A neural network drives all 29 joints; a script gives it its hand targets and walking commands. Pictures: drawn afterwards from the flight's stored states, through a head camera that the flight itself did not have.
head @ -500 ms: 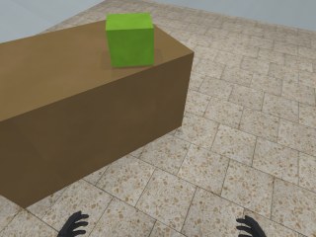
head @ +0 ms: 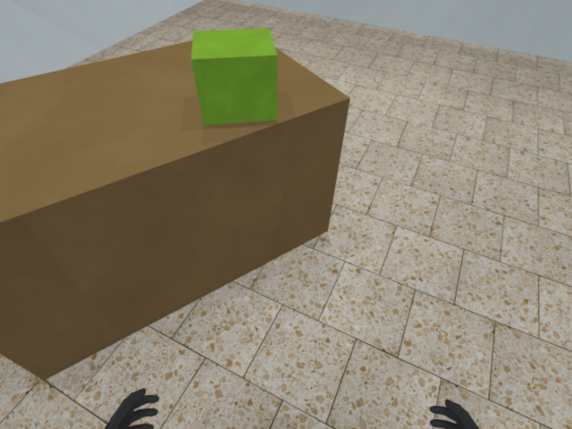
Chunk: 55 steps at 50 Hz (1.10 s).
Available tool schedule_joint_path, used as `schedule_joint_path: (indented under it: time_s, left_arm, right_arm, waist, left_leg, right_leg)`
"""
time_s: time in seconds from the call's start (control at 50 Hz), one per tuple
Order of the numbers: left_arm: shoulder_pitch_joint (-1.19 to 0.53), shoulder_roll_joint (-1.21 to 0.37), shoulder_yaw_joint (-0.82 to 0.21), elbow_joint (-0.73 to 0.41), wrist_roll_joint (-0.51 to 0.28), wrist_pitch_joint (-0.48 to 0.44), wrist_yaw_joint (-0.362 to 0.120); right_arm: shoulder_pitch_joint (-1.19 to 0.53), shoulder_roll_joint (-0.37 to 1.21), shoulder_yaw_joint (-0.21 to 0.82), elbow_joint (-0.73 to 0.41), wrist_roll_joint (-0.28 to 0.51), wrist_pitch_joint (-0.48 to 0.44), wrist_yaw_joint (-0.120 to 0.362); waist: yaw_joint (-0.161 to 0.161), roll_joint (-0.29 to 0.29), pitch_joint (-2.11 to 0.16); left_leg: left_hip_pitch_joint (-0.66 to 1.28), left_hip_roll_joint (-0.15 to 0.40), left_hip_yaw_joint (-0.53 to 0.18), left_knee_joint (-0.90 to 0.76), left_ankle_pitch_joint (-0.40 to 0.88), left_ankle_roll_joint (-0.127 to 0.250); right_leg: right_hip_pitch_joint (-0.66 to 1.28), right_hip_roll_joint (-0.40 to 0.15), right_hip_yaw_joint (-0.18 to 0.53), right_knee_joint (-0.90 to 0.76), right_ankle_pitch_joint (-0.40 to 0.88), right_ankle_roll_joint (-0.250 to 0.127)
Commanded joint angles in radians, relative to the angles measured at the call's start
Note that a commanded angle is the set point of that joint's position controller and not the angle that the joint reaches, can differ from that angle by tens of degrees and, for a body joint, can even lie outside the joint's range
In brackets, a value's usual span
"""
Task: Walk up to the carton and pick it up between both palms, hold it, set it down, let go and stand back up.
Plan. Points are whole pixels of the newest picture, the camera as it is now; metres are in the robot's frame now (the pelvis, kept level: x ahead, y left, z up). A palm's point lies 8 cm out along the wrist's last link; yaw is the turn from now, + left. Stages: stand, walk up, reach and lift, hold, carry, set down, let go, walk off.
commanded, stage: stand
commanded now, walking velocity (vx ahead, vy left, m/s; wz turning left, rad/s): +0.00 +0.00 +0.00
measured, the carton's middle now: (236, 76) +1.00 +0.17 +0.00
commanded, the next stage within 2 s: none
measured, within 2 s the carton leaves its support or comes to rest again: neither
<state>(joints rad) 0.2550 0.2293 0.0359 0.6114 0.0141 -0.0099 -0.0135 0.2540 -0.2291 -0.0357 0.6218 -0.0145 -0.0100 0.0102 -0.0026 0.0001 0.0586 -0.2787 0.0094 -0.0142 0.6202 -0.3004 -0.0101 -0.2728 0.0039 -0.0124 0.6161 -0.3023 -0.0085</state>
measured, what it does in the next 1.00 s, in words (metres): stands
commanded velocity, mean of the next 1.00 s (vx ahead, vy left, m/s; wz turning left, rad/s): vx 0.00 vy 0.00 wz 0.00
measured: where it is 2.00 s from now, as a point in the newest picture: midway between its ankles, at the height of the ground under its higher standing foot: outside the picture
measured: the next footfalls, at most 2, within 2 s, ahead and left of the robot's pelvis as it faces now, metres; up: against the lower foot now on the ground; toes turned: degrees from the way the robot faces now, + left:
none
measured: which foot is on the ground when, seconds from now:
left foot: down 0.00-1.00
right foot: down 0.00-1.00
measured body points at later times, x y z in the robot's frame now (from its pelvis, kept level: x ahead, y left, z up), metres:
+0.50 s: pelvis +0.00 +0.00 +0.00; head +0.01 +0.00 +0.45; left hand +0.12 +0.25 -0.10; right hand +0.12 -0.25 -0.10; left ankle +0.02 +0.13 -0.73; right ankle +0.02 -0.11 -0.73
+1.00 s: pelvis +0.00 +0.00 +0.00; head +0.01 +0.00 +0.45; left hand +0.12 +0.25 -0.10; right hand +0.11 -0.25 -0.10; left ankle +0.02 +0.13 -0.73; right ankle +0.02 -0.11 -0.73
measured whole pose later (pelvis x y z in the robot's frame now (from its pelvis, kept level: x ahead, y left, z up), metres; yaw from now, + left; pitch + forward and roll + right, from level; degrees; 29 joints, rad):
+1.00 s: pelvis +0.00 +0.00 +0.00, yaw +0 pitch -2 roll +0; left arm 0.28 0.24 0.03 0.65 0.01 -0.01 -0.01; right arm 0.28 -0.24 -0.03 0.66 -0.01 -0.01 0.01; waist 0.00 0.00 0.05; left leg -0.27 0.01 -0.02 0.59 -0.28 -0.01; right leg -0.27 0.00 -0.02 0.59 -0.29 -0.01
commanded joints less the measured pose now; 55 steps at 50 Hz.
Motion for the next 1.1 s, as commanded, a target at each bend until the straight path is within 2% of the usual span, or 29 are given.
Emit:
schedule_joint_path:
  time_s: [0.0, 1.08]
  left_arm:
    - [-0.015, 0.132, 0.035, -0.097, -0.001, -0.021, 0.004]
    - [0.022, 0.146, 0.024, -0.049, -0.004, -0.017, 0.008]
  right_arm:
    - [-0.013, -0.130, -0.036, -0.088, 0.001, -0.022, -0.004]
    - [0.028, -0.144, -0.026, -0.044, 0.004, -0.018, -0.009]
  waist:
    - [0.000, 0.002, -0.059]
    - [0.000, 0.003, -0.045]
  left_leg:
    - [-0.005, 0.072, -0.085, -0.130, 0.074, 0.042]
    - [-0.005, 0.073, -0.091, -0.154, 0.073, 0.040]
  right_leg:
    - [-0.001, -0.087, 0.108, -0.136, 0.070, -0.029]
    - [0.002, -0.087, 0.109, -0.158, 0.064, -0.026]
